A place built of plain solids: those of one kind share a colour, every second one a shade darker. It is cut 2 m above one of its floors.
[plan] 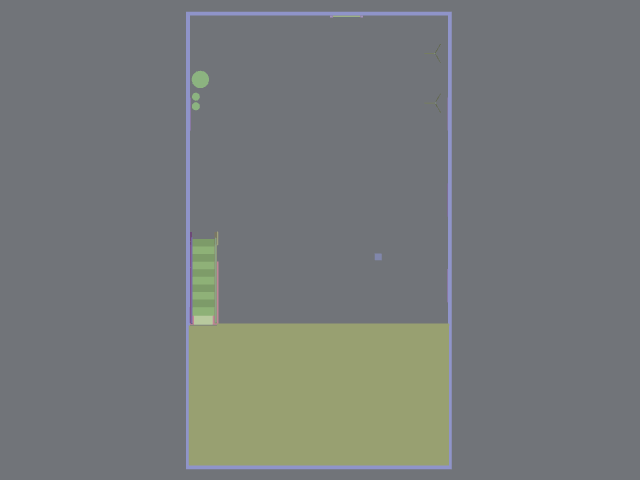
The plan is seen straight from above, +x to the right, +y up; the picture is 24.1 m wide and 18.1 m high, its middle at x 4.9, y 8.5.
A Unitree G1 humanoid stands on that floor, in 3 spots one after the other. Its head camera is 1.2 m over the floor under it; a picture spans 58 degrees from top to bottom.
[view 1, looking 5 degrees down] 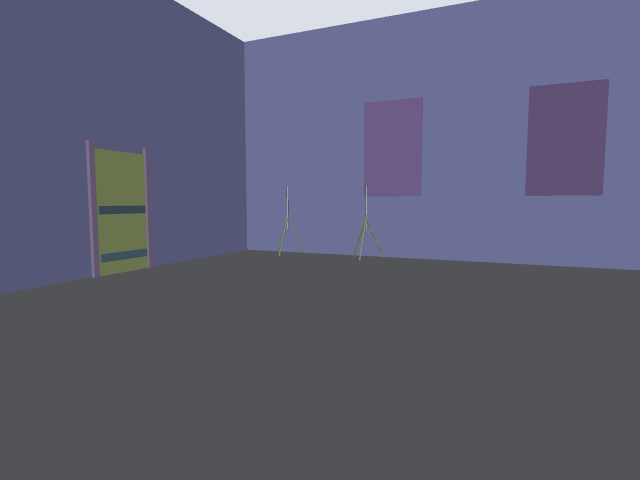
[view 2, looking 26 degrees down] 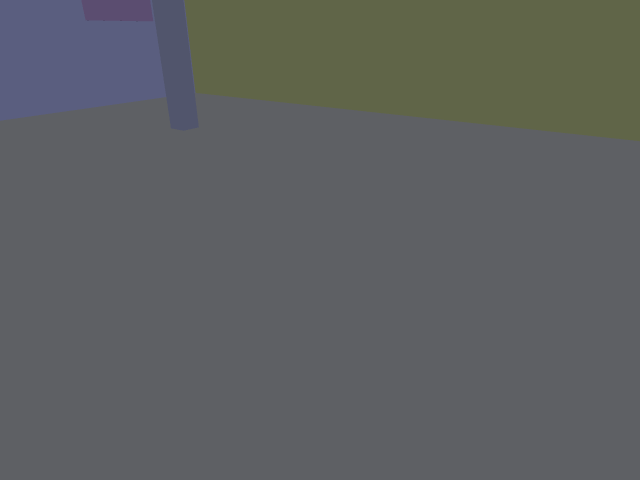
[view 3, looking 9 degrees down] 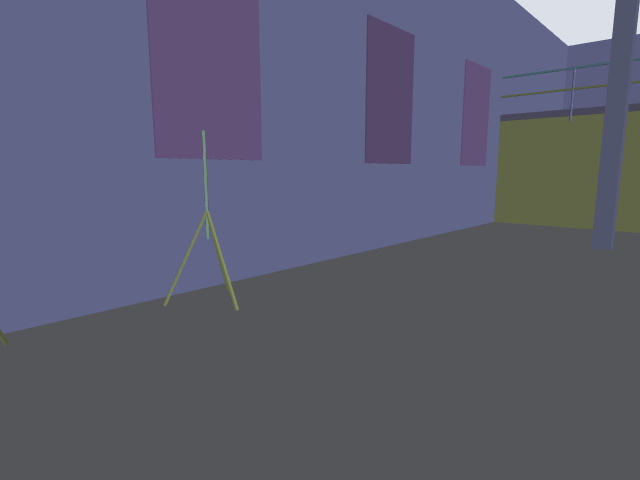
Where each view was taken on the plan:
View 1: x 0.51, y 10.84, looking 24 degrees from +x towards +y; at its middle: wall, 10.12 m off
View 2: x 2.29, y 11.74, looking -56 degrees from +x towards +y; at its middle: ground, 2.74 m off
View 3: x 5.90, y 15.86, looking -48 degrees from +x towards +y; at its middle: wall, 5.78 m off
